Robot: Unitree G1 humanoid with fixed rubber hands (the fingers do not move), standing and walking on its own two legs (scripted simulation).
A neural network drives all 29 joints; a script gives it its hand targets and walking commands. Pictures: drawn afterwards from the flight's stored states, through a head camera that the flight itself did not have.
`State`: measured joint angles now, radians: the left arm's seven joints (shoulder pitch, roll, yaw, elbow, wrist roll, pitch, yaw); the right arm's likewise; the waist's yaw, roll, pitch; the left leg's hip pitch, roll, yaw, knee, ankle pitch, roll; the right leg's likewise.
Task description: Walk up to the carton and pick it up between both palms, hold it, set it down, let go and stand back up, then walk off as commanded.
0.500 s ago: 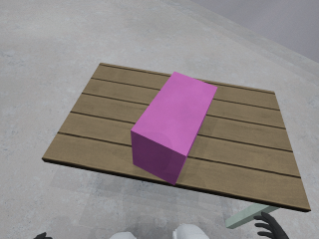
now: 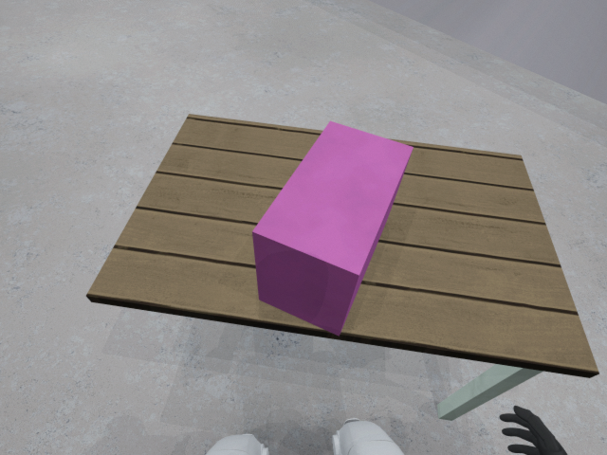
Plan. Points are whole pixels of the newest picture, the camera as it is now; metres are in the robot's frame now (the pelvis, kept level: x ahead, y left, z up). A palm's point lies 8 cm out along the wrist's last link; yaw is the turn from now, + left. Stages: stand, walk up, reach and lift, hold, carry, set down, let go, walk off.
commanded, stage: walk up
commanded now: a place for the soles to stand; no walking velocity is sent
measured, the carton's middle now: (334, 225) +0.48 -0.07 -0.04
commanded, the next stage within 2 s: none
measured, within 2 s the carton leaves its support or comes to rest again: neither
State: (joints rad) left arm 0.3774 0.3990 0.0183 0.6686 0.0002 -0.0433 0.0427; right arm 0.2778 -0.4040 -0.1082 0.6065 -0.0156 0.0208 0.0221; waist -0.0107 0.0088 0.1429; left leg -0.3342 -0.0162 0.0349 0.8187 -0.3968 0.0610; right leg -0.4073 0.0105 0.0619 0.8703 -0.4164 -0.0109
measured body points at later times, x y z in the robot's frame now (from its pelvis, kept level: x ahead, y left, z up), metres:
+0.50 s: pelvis +0.00 -0.02 +0.00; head +0.02 -0.03 +0.45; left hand +0.07 +0.30 -0.08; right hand +0.11 -0.33 -0.09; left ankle +0.02 +0.09 -0.69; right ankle +0.07 -0.15 -0.70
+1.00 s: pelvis +0.00 +0.00 +0.00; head +0.03 +0.00 +0.45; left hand +0.09 +0.31 -0.10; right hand +0.09 -0.32 -0.09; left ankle +0.02 +0.09 -0.70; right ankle +0.05 -0.14 -0.70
